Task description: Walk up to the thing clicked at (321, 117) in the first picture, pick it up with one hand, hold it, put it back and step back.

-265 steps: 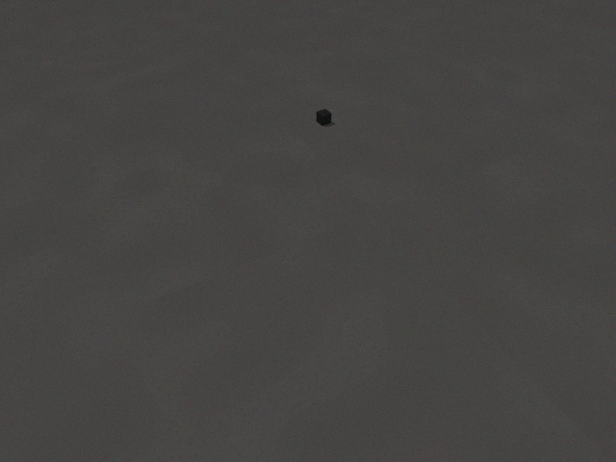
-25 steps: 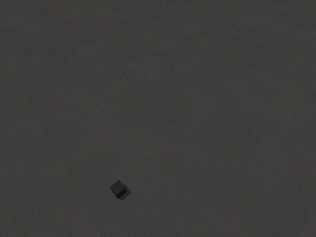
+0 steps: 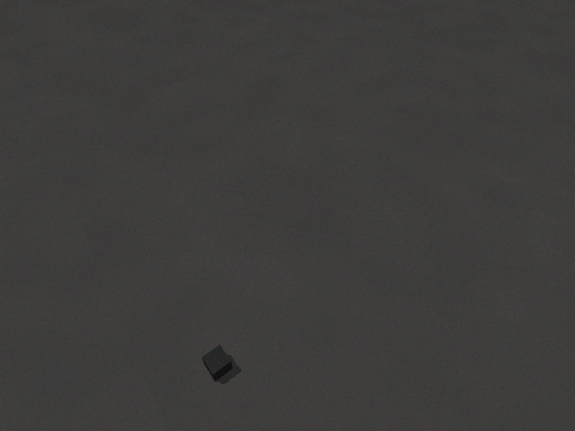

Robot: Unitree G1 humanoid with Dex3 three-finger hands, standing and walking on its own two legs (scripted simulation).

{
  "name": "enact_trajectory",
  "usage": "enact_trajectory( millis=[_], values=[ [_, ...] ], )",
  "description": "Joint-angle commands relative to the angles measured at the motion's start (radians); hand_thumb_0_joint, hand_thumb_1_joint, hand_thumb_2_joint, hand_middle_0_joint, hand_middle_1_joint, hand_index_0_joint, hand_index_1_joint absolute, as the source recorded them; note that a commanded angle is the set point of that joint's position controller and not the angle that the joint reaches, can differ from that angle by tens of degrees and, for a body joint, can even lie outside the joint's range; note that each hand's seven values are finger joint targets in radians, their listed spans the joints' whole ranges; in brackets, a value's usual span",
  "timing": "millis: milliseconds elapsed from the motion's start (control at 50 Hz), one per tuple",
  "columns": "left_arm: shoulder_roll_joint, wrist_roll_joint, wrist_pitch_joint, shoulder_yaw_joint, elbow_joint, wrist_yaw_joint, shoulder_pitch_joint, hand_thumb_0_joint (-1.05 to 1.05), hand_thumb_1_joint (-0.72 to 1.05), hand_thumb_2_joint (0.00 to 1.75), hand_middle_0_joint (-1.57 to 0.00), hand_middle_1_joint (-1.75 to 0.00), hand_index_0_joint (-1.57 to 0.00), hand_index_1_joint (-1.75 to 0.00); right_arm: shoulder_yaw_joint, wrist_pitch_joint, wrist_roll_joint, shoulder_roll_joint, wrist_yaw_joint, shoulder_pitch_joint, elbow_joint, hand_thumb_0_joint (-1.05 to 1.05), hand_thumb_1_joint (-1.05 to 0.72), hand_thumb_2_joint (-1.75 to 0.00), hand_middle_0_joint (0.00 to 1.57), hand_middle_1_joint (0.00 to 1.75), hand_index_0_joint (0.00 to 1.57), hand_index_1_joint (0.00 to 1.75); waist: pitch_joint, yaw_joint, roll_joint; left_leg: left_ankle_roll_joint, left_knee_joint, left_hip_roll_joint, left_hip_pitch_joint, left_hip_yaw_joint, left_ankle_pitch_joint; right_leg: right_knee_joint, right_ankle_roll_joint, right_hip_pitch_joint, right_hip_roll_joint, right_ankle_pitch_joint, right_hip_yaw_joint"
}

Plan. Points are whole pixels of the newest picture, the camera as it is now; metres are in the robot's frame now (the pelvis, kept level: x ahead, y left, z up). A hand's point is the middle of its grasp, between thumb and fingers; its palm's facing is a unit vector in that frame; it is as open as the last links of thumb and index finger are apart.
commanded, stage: walk up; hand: left
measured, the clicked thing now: (217, 362) +0.48 +0.23 -0.72
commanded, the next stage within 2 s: stand in 1.10 s
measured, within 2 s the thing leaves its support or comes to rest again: neither
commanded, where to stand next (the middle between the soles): +0.07 +0.00 m, yaw +0 degrees
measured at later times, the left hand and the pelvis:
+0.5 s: hand out of the picture +0.09 +0.26 -0.13, palm faces +0.03 -0.94 -0.34, open 7.4 cm; pelvis +0.02 +0.00 +0.02, yaw +1 degrees
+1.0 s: hand out of the picture +0.10 +0.25 -0.13, palm faces +0.01 -0.95 -0.32, open 7.4 cm; pelvis +0.03 +0.00 +0.02, yaw +1 degrees
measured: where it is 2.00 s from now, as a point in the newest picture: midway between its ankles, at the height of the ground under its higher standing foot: outside the picture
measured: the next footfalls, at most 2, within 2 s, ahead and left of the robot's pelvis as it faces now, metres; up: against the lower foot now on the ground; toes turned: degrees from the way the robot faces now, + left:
none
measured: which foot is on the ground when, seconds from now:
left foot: down 0.00-1.00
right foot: down 0.00-1.00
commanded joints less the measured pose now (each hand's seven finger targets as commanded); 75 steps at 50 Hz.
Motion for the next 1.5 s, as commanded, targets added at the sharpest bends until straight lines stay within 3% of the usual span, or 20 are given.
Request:
enact_trajectory(
  millis=[0,80,160,340,440,580,680,920,1060,1140,1240,1360,1480],
  values=[
    [0.210,-0.006,-0.033,0.034,-0.023,0.008,-0.053,0.00,0.90,0.90,-0.20,-0.30,-0.20,-0.30,-0.037,-0.030,0.004,-0.233,-0.009,-0.074,-0.035,0.00,-0.90,-0.90,0.20,0.30,0.20,0.30,-0.103,-0.009,0.115,0.060,-0.258,0.107,0.065,-0.160,-0.044,-0.164,-0.049,0.042,-0.079,0.037,0.110],
    [0.204,-0.011,-0.037,0.029,0.029,0.009,-0.068,0.00,0.90,0.90,-0.20,-0.30,-0.20,-0.30,-0.028,-0.035,0.011,-0.221,-0.010,-0.106,-0.003,0.00,-0.90,-0.90,0.20,0.30,0.20,0.30,-0.143,-0.005,0.067,0.055,-0.243,0.106,0.120,-0.132,0.178,-0.211,-0.036,0.113,-0.091,0.159,0.098],
    [0.197,-0.010,-0.038,0.027,0.059,0.009,-0.097,0.00,0.90,0.90,-0.20,-0.30,-0.20,-0.30,-0.028,-0.030,0.016,-0.211,-0.012,-0.127,0.031,0.00,-0.90,-0.90,0.20,0.30,0.20,0.30,-0.157,-0.012,0.024,0.046,-0.258,0.098,0.180,-0.110,0.239,-0.259,-0.031,0.136,-0.112,0.211,0.097],
    [0.178,0.000,-0.031,0.027,0.105,0.006,-0.130,0.00,0.90,0.90,-0.20,-0.30,-0.20,-0.30,-0.028,-0.022,0.008,-0.202,-0.006,-0.183,0.080,0.00,-0.90,-0.90,0.20,0.30,0.20,0.30,-0.103,-0.009,0.014,0.031,-0.366,0.094,0.170,-0.120,0.077,-0.359,-0.020,0.140,-0.115,0.094,0.091],
    [0.178,0.005,-0.034,0.033,0.108,0.006,-0.132,0.00,0.90,0.90,-0.20,-0.30,-0.20,-0.30,-0.028,-0.026,0.008,-0.194,-0.006,-0.177,0.091,0.00,-0.90,-0.90,0.20,0.30,0.20,0.30,-0.146,-0.010,0.002,0.026,-0.355,0.095,0.210,-0.103,0.187,-0.368,-0.018,0.177,-0.119,0.158,0.086],
    [0.176,0.006,-0.026,0.037,0.101,0.005,-0.144,0.00,0.90,0.90,-0.20,-0.30,-0.20,-0.30,-0.029,-0.024,0.001,-0.195,-0.007,-0.164,0.099,0.00,-0.90,-0.90,0.20,0.30,0.20,0.30,-0.117,-0.014,0.020,0.022,-0.395,0.091,0.161,-0.112,0.088,-0.370,-0.017,0.186,-0.116,0.113,0.087],
    [0.175,0.008,-0.025,0.038,0.102,0.006,-0.126,0.00,0.90,0.90,-0.20,-0.30,-0.20,-0.30,-0.029,-0.024,0.001,-0.195,-0.007,-0.163,0.094,0.00,-0.90,-0.90,0.20,0.30,0.20,0.30,-0.111,-0.011,0.023,0.025,-0.398,0.091,0.161,-0.119,0.070,-0.373,-0.017,0.180,-0.111,0.104,0.084],
    [0.165,0.006,-0.024,0.042,0.096,0.009,-0.122,0.00,0.90,0.90,-0.20,-0.30,-0.20,-0.30,-0.033,-0.023,0.001,-0.192,-0.012,-0.131,0.098,0.00,-0.90,-0.90,0.20,0.30,0.20,0.30,-0.144,-0.016,0.019,0.027,-0.368,0.094,0.196,-0.107,0.201,-0.367,-0.018,0.206,-0.113,0.162,0.075],
    [0.164,0.008,-0.022,0.046,0.094,0.008,-0.130,0.00,0.90,0.90,-0.20,-0.30,-0.20,-0.30,-0.032,-0.022,0.000,-0.189,-0.011,-0.132,0.094,0.00,-0.90,-0.90,0.20,0.30,0.20,0.30,-0.122,-0.018,0.019,0.024,-0.384,0.093,0.166,-0.114,0.167,-0.371,-0.014,0.207,-0.110,0.147,0.073],
    [0.169,0.017,-0.024,0.038,0.090,0.012,-0.120,0.00,0.90,0.90,-0.20,-0.30,-0.20,-0.30,-0.034,-0.016,-0.007,-0.192,-0.012,-0.124,0.088,0.00,-0.90,-0.90,0.20,0.30,0.20,0.30,-0.109,-0.024,0.032,0.018,-0.393,0.092,0.166,-0.113,0.087,-0.373,-0.014,0.180,-0.115,0.078,0.075],
    [0.168,0.016,-0.030,0.036,0.082,0.012,-0.115,0.00,0.90,0.90,-0.20,-0.30,-0.20,-0.30,-0.034,-0.022,-0.007,-0.191,-0.010,-0.129,0.080,0.00,-0.90,-0.90,0.20,0.30,0.20,0.30,-0.120,-0.021,0.022,0.019,-0.378,0.095,0.186,-0.112,0.172,-0.370,-0.015,0.189,-0.122,0.133,0.077],
    [0.174,0.014,-0.031,0.035,0.079,0.013,-0.108,0.00,0.90,0.90,-0.20,-0.30,-0.20,-0.30,-0.033,-0.019,-0.005,-0.193,-0.010,-0.124,0.078,0.00,-0.90,-0.90,0.20,0.30,0.20,0.30,-0.122,-0.023,0.023,0.017,-0.373,0.090,0.199,-0.108,0.190,-0.373,-0.013,0.191,-0.121,0.144,0.074],
    [0.179,0.015,-0.031,0.036,0.080,0.014,-0.095,0.00,0.90,0.90,-0.20,-0.30,-0.20,-0.30,-0.031,-0.021,-0.005,-0.193,-0.014,-0.125,0.078,0.00,-0.90,-0.90,0.20,0.30,0.20,0.30,-0.159,-0.019,0.020,0.019,-0.353,0.102,0.236,-0.098,0.310,-0.357,-0.016,0.226,-0.126,0.245,0.070]
  ],
)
